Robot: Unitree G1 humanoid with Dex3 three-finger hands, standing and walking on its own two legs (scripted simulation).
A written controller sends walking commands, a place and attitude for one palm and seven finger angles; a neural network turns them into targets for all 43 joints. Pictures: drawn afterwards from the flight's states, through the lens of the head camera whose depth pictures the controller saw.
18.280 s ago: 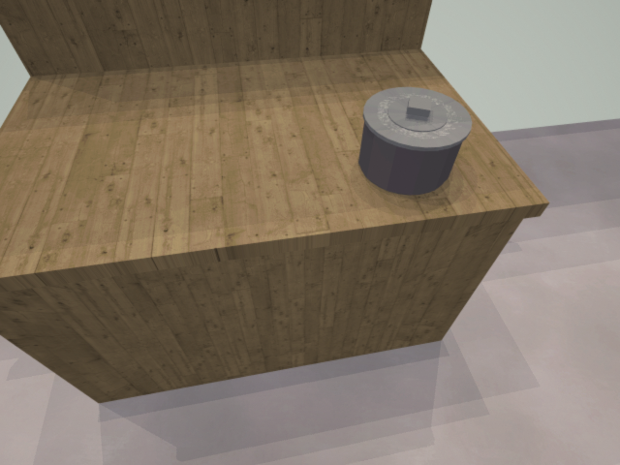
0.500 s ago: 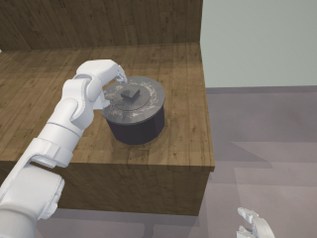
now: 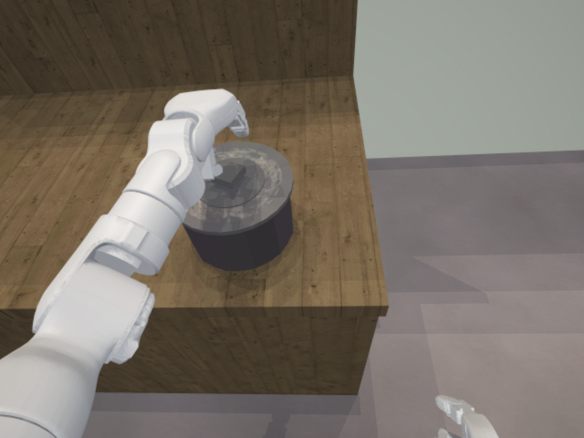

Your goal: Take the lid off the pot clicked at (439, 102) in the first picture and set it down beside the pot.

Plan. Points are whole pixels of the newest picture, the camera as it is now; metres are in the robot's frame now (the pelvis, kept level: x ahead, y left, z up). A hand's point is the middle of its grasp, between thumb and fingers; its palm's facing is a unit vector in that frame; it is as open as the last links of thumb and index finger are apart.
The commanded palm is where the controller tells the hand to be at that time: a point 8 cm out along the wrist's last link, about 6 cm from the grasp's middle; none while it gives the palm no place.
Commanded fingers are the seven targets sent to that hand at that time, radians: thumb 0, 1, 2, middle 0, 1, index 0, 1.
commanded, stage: move the open hand above the knob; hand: left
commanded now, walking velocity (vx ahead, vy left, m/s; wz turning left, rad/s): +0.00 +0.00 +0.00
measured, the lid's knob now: (227, 174) +0.49 +0.10 +0.09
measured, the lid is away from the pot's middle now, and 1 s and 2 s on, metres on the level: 0.00 0.00 0.00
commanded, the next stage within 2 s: lower the open fingers around the knob in 0.70 s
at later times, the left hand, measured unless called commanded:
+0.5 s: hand (211, 152) +0.46 +0.10 +0.16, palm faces -0.22 -0.04 -0.98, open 10.0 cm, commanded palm +0.43 +0.11 +0.23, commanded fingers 0.00 -0.30 1.47 -0.85 -0.08 -0.85 -0.08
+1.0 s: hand (209, 163) +0.45 +0.11 +0.15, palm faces -0.30 -0.05 -0.95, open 10.0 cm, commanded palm +0.43 +0.11 +0.21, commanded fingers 0.00 -0.30 1.47 -0.85 -0.08 -0.85 -0.08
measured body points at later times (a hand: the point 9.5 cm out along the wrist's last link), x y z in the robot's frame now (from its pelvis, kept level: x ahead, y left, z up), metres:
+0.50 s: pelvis +0.00 +0.01 +0.00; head +0.02 -0.03 +0.45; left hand +0.46 +0.10 +0.22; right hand +0.12 -0.24 -0.14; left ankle +0.04 +0.09 -0.74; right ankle -0.06 -0.10 -0.74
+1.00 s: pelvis -0.01 +0.00 +0.00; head +0.01 -0.04 +0.45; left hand +0.46 +0.11 +0.21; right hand +0.13 -0.24 -0.13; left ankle +0.04 +0.09 -0.74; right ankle -0.06 -0.10 -0.74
